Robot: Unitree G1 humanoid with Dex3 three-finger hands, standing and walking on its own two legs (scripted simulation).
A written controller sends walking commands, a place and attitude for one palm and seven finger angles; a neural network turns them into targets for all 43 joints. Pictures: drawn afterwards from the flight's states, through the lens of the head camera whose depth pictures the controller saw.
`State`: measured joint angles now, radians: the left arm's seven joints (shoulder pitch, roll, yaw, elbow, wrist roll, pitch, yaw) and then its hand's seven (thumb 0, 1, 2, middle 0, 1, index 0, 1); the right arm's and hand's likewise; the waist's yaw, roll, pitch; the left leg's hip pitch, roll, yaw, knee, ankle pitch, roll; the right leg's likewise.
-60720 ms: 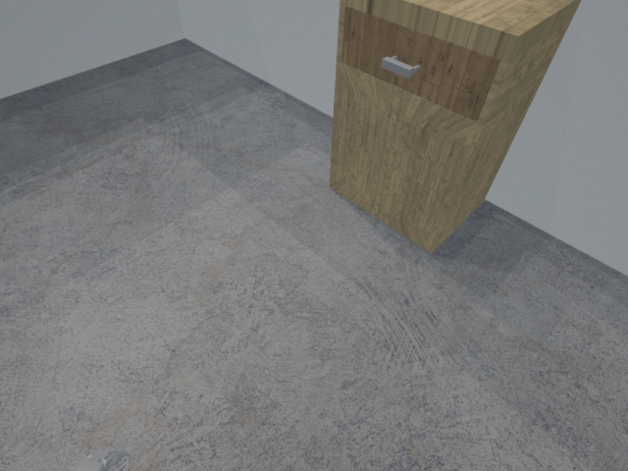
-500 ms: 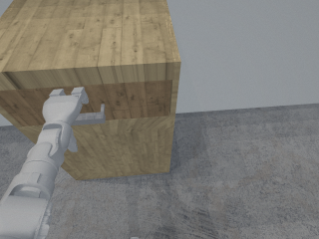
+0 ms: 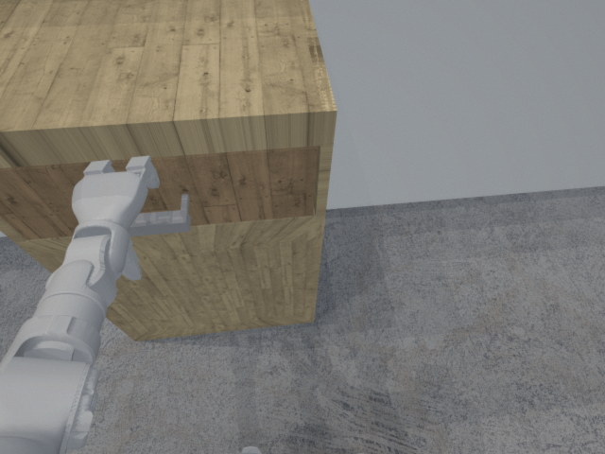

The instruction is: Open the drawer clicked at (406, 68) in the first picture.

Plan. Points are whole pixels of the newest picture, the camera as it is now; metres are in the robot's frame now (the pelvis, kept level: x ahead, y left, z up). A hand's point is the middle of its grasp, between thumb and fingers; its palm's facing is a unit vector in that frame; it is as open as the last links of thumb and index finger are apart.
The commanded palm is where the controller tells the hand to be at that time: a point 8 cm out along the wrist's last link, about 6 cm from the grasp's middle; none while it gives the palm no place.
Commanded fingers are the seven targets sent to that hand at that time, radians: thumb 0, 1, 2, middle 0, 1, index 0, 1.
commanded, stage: move the hooked fingers above the handle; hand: left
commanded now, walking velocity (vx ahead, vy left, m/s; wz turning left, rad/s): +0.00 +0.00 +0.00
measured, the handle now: (157, 212) +0.49 +0.24 -0.03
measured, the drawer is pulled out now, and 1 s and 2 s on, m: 0.00 0.00 0.00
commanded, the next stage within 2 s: lower the fingers behind the handle in 0.22 s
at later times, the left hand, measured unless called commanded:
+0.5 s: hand (126, 229) +0.42 +0.26 +0.02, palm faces -0.05 -0.03 -1.00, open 13.8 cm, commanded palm +0.40 +0.25 +0.08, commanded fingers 0.00 -0.50 0.30 -0.30 -1.20 -0.30 -1.20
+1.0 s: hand (138, 241) +0.42 +0.25 -0.01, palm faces -0.05 -0.03 -1.00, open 13.8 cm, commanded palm +0.41 +0.25 +0.04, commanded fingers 0.00 -0.50 0.30 -0.30 -1.20 -0.30 -1.20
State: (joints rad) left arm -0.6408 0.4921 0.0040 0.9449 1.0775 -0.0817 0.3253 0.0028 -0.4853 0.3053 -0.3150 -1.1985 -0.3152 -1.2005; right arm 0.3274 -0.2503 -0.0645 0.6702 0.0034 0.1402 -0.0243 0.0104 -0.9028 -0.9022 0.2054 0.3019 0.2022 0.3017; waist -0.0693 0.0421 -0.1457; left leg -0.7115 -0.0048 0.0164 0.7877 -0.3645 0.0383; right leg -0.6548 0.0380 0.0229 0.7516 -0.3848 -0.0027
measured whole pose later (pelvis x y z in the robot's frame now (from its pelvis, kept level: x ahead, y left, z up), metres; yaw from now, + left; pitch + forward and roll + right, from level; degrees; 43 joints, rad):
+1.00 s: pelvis +0.00 +0.00 -0.01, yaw +0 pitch +19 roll -2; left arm -0.60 0.47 0.01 0.97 1.10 -0.10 0.40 0.00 -0.49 0.31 -0.31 -1.20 -0.32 -1.20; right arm 0.32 -0.25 -0.07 0.69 -0.01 0.14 -0.02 0.01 -0.90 -0.90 0.21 0.30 0.20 0.30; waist -0.07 0.05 -0.17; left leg -0.82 0.00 0.01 0.89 -0.40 0.03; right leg -0.76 0.05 0.01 0.85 -0.42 -0.01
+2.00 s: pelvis -0.03 +0.00 -0.04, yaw +0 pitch +22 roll -2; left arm -0.74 0.50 -0.05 1.05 1.09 -0.03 0.41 0.00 -0.49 0.31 -0.24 -1.31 -0.32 -1.20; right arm 0.34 -0.25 -0.04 0.68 0.00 0.11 -0.03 0.01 -0.90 -0.90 0.21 0.30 0.20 0.30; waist -0.08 0.05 -0.19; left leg -0.98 0.00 0.00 1.01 -0.41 0.04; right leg -0.92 0.05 0.00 0.98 -0.44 0.00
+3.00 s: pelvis +0.01 +0.00 +0.00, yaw +1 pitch +16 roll -1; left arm -0.55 0.46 -0.01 0.81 1.07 -0.08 0.32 0.00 -0.49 0.31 -0.32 -1.20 -0.32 -1.20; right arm 0.28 -0.25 -0.07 0.66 0.00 0.15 -0.02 0.01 -0.90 -0.90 0.21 0.30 0.20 0.30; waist -0.03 0.05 -0.15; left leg -0.68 -0.01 0.01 0.79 -0.38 0.04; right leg -0.62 0.03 0.01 0.76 -0.41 -0.01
